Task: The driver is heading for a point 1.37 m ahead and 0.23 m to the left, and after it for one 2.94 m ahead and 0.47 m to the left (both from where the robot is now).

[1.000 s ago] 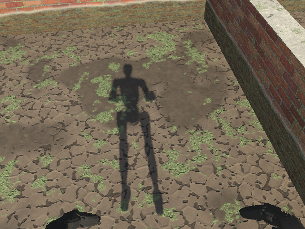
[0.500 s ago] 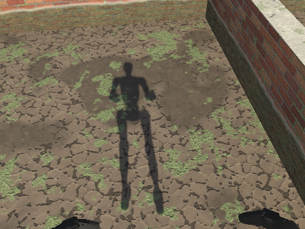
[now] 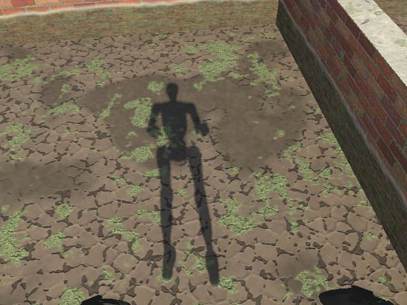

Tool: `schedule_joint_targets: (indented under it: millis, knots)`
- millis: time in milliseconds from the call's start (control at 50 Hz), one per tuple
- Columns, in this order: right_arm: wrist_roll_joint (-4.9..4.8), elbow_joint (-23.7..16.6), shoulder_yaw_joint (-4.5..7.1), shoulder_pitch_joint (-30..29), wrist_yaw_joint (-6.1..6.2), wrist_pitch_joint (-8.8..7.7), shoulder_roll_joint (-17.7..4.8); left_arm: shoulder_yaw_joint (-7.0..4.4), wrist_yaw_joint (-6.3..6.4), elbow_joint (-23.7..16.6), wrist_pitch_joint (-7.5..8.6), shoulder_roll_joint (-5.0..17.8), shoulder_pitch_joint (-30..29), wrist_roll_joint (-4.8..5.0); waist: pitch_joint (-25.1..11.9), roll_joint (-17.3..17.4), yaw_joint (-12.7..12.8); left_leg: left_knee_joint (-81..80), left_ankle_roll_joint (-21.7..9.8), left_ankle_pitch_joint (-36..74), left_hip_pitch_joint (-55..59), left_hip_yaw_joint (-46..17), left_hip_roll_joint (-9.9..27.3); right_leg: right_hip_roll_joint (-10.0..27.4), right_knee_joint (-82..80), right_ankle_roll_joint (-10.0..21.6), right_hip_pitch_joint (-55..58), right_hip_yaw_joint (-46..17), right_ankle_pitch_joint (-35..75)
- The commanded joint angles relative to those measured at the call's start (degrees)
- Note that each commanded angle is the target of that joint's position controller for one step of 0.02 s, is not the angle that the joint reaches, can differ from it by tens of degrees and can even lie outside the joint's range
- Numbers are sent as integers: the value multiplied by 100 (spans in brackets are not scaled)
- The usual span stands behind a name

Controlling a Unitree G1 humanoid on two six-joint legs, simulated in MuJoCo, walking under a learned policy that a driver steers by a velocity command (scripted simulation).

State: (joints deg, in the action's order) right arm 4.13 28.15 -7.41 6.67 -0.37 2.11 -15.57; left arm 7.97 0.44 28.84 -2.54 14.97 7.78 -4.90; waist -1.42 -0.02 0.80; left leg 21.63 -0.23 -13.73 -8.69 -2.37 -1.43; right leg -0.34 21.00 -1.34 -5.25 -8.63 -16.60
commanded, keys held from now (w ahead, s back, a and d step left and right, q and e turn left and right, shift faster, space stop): w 0.82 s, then no key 0.18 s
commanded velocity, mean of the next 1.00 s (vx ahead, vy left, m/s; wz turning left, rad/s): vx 0.47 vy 0.00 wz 0.00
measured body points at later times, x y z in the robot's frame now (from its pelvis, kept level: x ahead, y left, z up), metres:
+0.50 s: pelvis +0.00 +0.00 +0.00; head +0.00 +0.00 +0.45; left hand +0.19 +0.21 -0.07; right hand +0.21 -0.21 -0.06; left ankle -0.03 +0.12 -0.74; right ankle -0.06 -0.14 -0.74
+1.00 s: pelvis +0.00 +0.00 +0.00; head +0.00 -0.01 +0.45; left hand +0.16 +0.23 -0.08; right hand +0.18 -0.23 -0.08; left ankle -0.03 +0.12 -0.74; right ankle -0.06 -0.15 -0.74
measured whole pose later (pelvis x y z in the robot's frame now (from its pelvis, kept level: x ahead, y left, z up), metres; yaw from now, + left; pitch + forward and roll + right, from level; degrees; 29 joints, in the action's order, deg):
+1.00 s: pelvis +0.00 +0.00 +0.00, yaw +0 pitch +0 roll +0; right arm 2.4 33.2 -6.2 10.9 -0.2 2.1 -16.2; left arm 6.3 0.7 32.6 -3.1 15.3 12.3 -3.3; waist -2.0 -0.1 0.7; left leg 17.7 0.0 -12.2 -5.8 -3.5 -1.3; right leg -0.1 16.8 -1.0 -2.3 -8.3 -14.8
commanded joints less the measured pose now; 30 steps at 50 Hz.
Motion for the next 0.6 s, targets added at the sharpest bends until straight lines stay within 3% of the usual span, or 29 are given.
schedule_joint_targets:
  millis: [20,240,260,280,300,380,400,420,440,560,580,600]
  knots:
    - [1,-537,186,-478,20,-102,-533,-187,23,-537,94,535,-418,-1,-499,-34,1,-39,-201,1976,852,-629,545,401,-218,105,-509,-289,1868]
    - [4,-484,179,-453,25,-105,-529,-187,34,-529,86,523,-370,0,-471,-37,1,-96,-195,1928,843,-652,537,402,-278,100,-484,-282,1831]
    - [-44,-299,250,-127,56,-123,-613,-227,68,-383,57,669,-299,75,-705,-129,-142,-119,-173,1321,1098,-615,518,372,-396,82,-462,-351,1326]
    - [-37,-478,190,-498,28,-114,-569,-190,47,-566,69,506,-452,41,-199,-44,7,-134,-185,1785,704,-660,530,377,-323,97,-603,-270,1653]
    - [-2,-465,182,-483,26,-111,-525,-179,46,-538,70,483,-394,-3,-344,8,11,-144,-203,1876,723,-660,531,392,-307,99,-494,-276,1722]
    - [5,-442,177,-421,23,-116,-520,-192,46,-515,75,517,-324,-6,-485,-28,10,-109,-204,1992,852,-660,529,396,-292,97,-431,-273,1893]
    - [-46,-257,248,-95,55,-132,-612,-231,79,-372,47,668,-262,70,-704,-130,-135,-133,-180,1384,1104,-624,510,365,-409,79,-418,-340,1393]
    - [-38,-439,189,-466,29,-121,-571,-194,58,-556,62,502,-421,38,-206,-46,11,-147,-189,1842,713,-670,524,372,-339,94,-557,-263,1719]
    - [-2,-426,181,-450,28,-117,-530,-182,57,-529,64,480,-366,-5,-348,3,13,-157,-205,1928,733,-670,524,387,-324,95,-451,-269,1787]
    - [3,-404,176,-383,32,-115,-539,-193,56,-507,74,518,-309,-1,-471,-47,3,-132,-192,2013,861,-673,523,392,-323,93,-400,-268,1951]
    - [-43,-218,245,-56,63,-131,-626,-232,88,-361,45,665,-239,71,-690,-141,-138,-158,-171,1410,1112,-635,504,362,-439,79,-384,-334,1447]
    - [-34,-403,186,-427,37,-120,-581,-194,67,-544,60,499,-394,39,-202,-48,7,-171,-179,1863,725,-680,518,370,-372,92,-522,-260,1769]
Keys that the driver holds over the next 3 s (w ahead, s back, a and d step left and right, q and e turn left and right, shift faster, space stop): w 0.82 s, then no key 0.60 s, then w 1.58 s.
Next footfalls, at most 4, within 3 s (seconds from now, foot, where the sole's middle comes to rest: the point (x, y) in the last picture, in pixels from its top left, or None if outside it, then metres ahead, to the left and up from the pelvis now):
none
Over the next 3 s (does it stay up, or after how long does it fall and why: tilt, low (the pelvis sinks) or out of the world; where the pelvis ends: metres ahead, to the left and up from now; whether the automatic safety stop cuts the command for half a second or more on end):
stays up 0.00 -0.01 0.00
